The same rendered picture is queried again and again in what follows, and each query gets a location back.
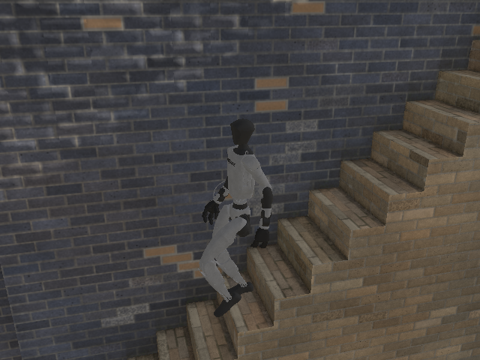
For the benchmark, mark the robot right forearm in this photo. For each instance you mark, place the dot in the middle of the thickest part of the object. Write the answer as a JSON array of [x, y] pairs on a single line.
[[223, 192]]

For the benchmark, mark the left robot upper arm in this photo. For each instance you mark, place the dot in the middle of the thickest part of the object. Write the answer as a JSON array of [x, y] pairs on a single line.
[[251, 164]]

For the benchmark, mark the robot left thigh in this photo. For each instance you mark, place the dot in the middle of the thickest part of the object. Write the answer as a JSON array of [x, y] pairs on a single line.
[[224, 238]]

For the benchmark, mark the left robot hand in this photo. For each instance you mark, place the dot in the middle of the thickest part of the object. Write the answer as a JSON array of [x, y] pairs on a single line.
[[262, 235]]

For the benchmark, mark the right robot hand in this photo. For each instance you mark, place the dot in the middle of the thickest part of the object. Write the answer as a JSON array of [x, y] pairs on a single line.
[[211, 207]]

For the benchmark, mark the robot left shin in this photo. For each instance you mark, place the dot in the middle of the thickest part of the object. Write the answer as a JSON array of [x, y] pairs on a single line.
[[215, 279]]

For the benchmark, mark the right robot upper arm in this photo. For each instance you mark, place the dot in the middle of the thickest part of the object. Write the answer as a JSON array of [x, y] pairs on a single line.
[[228, 150]]

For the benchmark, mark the robot left forearm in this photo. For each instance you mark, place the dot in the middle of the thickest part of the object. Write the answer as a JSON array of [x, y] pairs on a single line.
[[266, 208]]

